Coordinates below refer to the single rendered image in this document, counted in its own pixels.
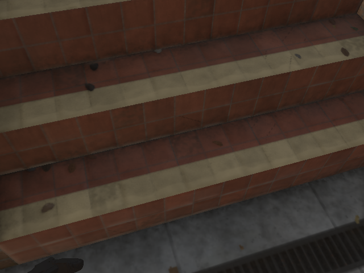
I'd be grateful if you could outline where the robot left hand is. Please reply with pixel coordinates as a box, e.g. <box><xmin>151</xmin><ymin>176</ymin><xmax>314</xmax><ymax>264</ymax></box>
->
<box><xmin>28</xmin><ymin>257</ymin><xmax>84</xmax><ymax>273</ymax></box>

